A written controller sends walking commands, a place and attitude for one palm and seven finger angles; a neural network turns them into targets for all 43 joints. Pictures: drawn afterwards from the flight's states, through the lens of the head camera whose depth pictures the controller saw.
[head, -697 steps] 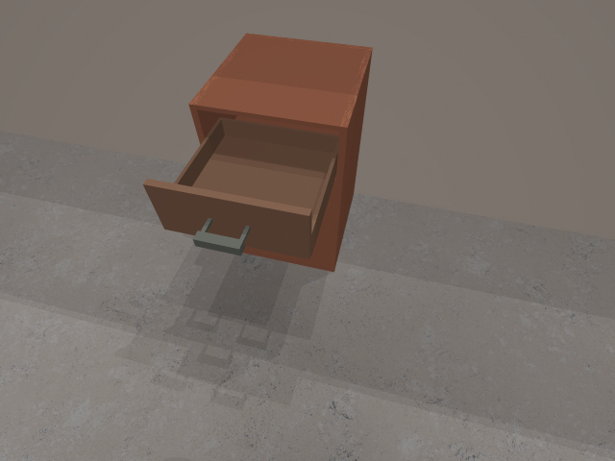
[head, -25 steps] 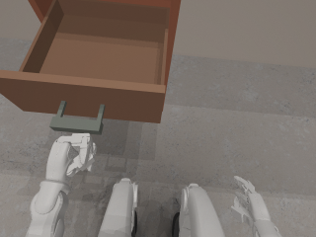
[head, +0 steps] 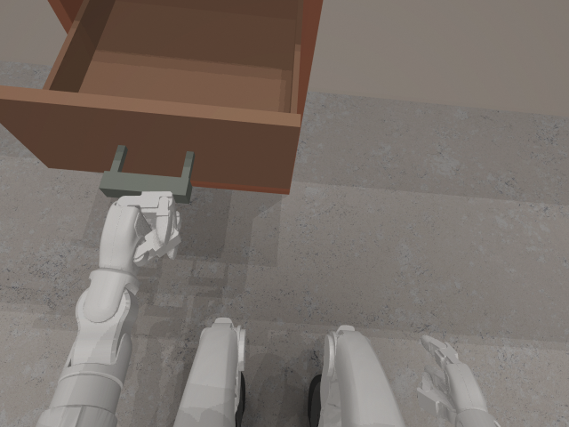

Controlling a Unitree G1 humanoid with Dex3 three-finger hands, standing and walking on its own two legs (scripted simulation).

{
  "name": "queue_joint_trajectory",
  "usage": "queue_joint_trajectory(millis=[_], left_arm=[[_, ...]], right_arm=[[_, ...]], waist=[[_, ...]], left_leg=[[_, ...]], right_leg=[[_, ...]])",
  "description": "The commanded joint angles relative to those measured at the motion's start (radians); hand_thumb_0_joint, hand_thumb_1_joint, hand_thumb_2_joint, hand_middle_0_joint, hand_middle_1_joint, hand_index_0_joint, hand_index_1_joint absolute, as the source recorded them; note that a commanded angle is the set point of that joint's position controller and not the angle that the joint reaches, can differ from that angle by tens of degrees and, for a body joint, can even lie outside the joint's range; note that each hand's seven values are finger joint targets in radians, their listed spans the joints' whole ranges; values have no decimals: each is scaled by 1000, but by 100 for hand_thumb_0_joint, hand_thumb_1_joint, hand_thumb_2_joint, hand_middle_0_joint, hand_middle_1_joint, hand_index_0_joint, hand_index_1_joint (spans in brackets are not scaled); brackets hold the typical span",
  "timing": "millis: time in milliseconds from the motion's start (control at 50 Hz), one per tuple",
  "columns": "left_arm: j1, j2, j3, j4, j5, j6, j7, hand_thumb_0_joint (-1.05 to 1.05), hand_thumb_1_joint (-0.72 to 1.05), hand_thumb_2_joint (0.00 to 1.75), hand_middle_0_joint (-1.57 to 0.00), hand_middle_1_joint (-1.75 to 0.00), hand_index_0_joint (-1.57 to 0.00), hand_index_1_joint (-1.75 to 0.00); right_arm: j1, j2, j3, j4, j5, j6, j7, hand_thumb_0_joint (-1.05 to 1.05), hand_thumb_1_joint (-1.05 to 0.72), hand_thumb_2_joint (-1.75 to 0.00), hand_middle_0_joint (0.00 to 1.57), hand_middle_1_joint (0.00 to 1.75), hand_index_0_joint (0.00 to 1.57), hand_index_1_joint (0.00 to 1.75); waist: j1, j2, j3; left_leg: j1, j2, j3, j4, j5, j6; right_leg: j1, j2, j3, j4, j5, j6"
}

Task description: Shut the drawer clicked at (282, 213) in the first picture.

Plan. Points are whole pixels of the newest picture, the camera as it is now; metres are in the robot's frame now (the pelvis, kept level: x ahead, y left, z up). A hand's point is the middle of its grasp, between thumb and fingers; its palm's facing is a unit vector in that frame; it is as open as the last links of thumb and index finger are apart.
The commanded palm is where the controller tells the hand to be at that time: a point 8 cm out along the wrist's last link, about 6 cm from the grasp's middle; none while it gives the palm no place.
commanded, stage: push the drawer shut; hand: left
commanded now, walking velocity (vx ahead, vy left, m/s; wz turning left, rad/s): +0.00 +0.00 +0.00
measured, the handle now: (151, 172) +0.44 +0.21 +0.01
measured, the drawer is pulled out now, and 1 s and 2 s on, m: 0.25 0.12 0.01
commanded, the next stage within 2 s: none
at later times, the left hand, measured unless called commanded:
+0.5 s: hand (188, 186) +0.43 +0.16 +0.01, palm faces -0.04 -1.00 -0.06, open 3.4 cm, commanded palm +0.42 +0.20 +0.01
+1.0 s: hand (196, 152) +0.48 +0.15 +0.01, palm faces -0.02 -1.00 -0.06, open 3.4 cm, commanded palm +0.48 +0.19 +0.01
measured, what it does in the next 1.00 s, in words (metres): stands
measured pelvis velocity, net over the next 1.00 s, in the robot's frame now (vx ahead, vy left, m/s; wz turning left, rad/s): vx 0.00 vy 0.00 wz -0.01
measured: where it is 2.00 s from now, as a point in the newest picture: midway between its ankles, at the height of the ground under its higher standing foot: outside the picture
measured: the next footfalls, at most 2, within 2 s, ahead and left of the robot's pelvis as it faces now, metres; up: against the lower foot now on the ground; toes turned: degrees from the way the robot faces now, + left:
none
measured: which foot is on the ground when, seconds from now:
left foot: down 0.00-1.00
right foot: down 0.00-1.00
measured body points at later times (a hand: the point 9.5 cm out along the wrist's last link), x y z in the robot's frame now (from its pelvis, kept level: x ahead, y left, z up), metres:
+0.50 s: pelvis +0.00 +0.00 +0.00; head +0.17 +0.02 +0.42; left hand +0.42 +0.21 +0.01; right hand +0.13 -0.27 -0.12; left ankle +0.06 +0.11 -0.53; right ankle +0.05 -0.12 -0.53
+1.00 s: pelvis +0.00 +0.00 +0.00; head +0.18 +0.02 +0.41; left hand +0.48 +0.21 +0.01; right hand +0.08 -0.27 -0.13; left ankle +0.06 +0.11 -0.53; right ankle +0.05 -0.12 -0.53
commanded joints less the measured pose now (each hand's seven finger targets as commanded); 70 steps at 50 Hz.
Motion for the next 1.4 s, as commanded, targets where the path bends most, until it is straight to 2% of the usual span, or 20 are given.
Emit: queue_joint_trajectory(millis=[0,140,220,280,500,520,640,740,800,880,920,960,1020,1060,1100,1200,1260,1280,1360,1380], left_arm=[[-270,100,29,-203,-11,-60,8,0,90,90,-140,-160,-140,-160],[-417,107,35,-99,5,-73,29,0,90,90,-140,-160,-140,-160],[-509,117,41,-51,16,-96,36,0,90,90,-140,-160,-140,-160],[-545,164,91,-2,18,-108,33,0,90,90,-140,-160,-140,-160],[-632,195,126,80,9,-107,8,0,90,90,-140,-160,-140,-160],[-627,193,129,110,10,-103,7,0,90,90,-140,-160,-140,-160],[-768,222,142,188,23,-126,9,0,90,90,-140,-160,-140,-160],[-843,229,144,216,34,-151,7,0,90,90,-140,-160,-140,-160],[-871,252,164,275,40,-147,5,0,90,90,-140,-160,-140,-160],[-951,272,175,326,53,-150,6,0,90,90,-140,-160,-140,-160],[-1002,279,175,356,59,-151,8,0,90,90,-140,-160,-140,-160],[-1059,283,171,355,65,-160,9,0,90,90,-140,-160,-140,-160],[-1057,336,215,427,71,-150,9,0,90,90,-140,-160,-140,-160],[-1111,342,213,433,73,-151,6,0,90,90,-140,-160,-140,-160],[-1110,376,238,437,77,-151,1,0,90,90,-140,-160,-140,-160],[-1146,381,238,436,78,-148,-7,0,90,90,-140,-160,-140,-160],[-1175,380,237,473,82,-138,-4,0,90,90,-140,-160,-140,-160],[-1199,411,256,481,83,-134,0,0,90,90,-140,-160,-140,-160],[-1252,431,258,477,102,-138,5,0,90,90,-140,-160,-140,-160],[-1264,415,243,499,103,-131,5,0,90,90,-140,-160,-140,-160]], right_arm=[[53,-167,-74,-106,-2,-33,-8,0,-90,-90,20,30,20,30],[77,-168,-73,-81,-3,-25,-11,0,-90,-90,20,30,20,30],[83,-167,-73,-67,-8,-22,-10,0,-90,-90,20,30,20,30],[99,-168,-73,-59,-10,-17,-13,0,-90,-90,20,30,20,30],[135,-169,-74,-48,-12,13,-3,0,-90,-90,20,30,20,30],[140,-168,-74,-48,-11,16,-1,0,-90,-90,20,30,20,30],[164,-172,-71,-25,-18,19,-1,0,-90,-90,20,30,20,30],[182,-173,-75,-17,-26,25,4,0,-90,-90,20,30,20,30],[192,-178,-73,-5,-29,37,7,0,-90,-90,20,30,20,30],[203,-179,-69,0,-32,49,10,0,-90,-90,20,30,20,30],[206,-181,-68,5,-35,56,9,0,-90,-90,20,30,20,30],[217,-183,-66,7,-40,60,11,0,-90,-90,20,30,20,30],[227,-187,-62,9,-42,72,13,0,-90,-90,20,30,20,30],[231,-186,-59,9,-45,76,13,0,-90,-90,20,30,20,30],[236,-187,-57,7,-46,84,14,0,-90,-90,20,30,20,30],[252,-189,-54,9,-49,99,22,0,-90,-90,20,30,20,30],[264,-191,-53,14,-49,105,24,0,-90,-90,20,30,20,30],[266,-194,-51,18,-49,106,23,0,-90,-90,20,30,20,30],[281,-192,-47,21,-55,109,24,0,-90,-90,20,30,20,30],[282,-193,-47,27,-55,111,25,0,-90,-90,20,30,20,30]], waist=[[-31,95,-488],[-67,61,-444],[-75,68,-465],[-70,55,-492],[-73,86,-562],[-75,62,-546],[-110,56,-503],[-109,123,-564],[-116,98,-552],[-124,112,-553],[-139,105,-546],[-143,147,-564],[-143,102,-555],[-155,119,-565],[-145,132,-589],[-150,179,-613],[-172,147,-581],[-176,138,-568],[-178,186,-601],[-194,172,-585]], left_leg=[[485,-14,-48,-243,214,-5],[450,-12,-47,-237,193,1],[436,-16,-37,-226,188,2],[415,-17,-26,-210,225,5],[451,-11,-18,-209,305,5],[438,-11,-20,-214,302,4],[403,-10,-23,-198,268,11],[462,-9,-28,-192,318,6],[447,-8,-29,-189,311,7],[431,-10,-30,-185,287,10],[418,-9,-31,-178,264,14],[449,-9,-41,-181,277,12],[395,-10,-31,-169,256,17],[393,-10,-31,-161,267,21],[397,-8,-30,-159,284,20],[445,-1,-43,-161,324,16],[417,1,-45,-158,300,21],[391,1,-43,-154,278,23],[415,1,-51,-147,299,22],[407,2,-51,-143,287,24]], right_leg=[[178,36,29,-229,177,-28],[164,38,32,-238,169,-23],[174,37,42,-239,168,-21],[212,38,50,-235,197,-20],[253,43,59,-240,267,-18],[261,44,55,-241,265,-18],[220,49,55,-237,239,-15],[191,48,52,-219,263,-20],[195,50,50,-222,259,-18],[185,52,51,-218,238,-19],[168,53,52,-220,221,-16],[142,54,46,-208,223,-19],[178,57,55,-218,214,-16],[172,58,56,-214,224,-15],[186,60,58,-211,236,-17],[157,63,48,-201,254,-20],[149,66,46,-210,241,-16],[153,66,49,-211,229,-14],[130,69,45,-198,234,-18],[118,69,45,-202,227,-16]])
